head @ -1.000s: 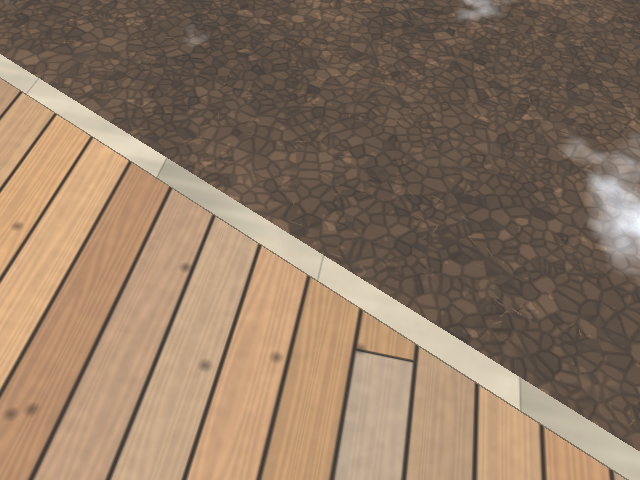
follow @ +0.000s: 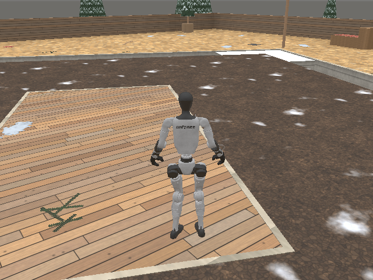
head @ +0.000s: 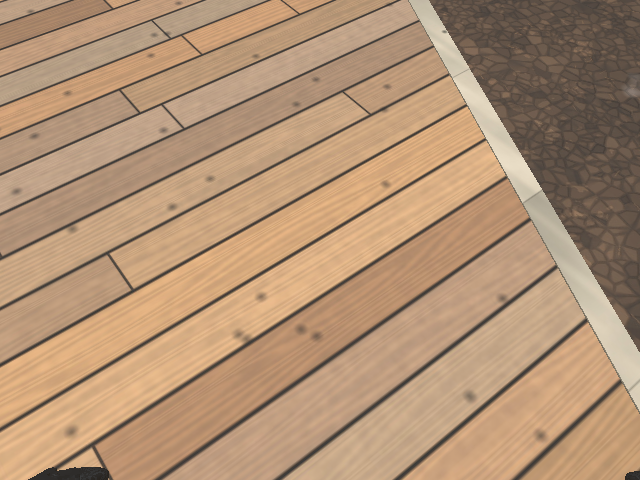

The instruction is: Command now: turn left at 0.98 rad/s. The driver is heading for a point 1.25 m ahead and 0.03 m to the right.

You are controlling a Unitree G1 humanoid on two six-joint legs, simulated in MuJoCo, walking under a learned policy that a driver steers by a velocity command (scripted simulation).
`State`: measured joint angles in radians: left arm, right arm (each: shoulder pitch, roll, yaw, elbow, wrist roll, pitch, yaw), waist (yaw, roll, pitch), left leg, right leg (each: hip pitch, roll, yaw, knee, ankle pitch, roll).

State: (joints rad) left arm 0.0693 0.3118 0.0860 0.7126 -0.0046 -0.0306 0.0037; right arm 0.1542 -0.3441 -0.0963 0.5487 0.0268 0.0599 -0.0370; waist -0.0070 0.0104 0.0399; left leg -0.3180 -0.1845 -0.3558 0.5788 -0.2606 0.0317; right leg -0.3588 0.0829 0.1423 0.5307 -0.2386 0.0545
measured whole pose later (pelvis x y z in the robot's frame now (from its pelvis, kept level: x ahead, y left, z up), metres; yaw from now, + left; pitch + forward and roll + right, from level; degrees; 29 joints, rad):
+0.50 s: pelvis +0.05 +0.04 +0.00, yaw +11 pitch +2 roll +0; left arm 0.30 0.31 0.06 0.76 -0.06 -0.02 -0.02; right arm 0.27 -0.25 -0.04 0.64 0.00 -0.05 0.00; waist 0.02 -0.05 -0.01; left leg -0.17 0.01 0.04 0.47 -0.34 0.02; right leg -0.47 -0.02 0.06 0.96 -0.39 -0.03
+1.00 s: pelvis +0.36 +0.00 -0.02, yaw -14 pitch -1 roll -1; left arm 0.29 0.33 0.07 0.67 -0.02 -0.05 -0.04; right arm 0.25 -0.27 -0.01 0.68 0.02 -0.15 -0.01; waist 0.01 -0.01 0.08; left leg -0.32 0.03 -0.10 1.38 -0.34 0.02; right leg -0.39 0.16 -0.05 0.65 -0.25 -0.17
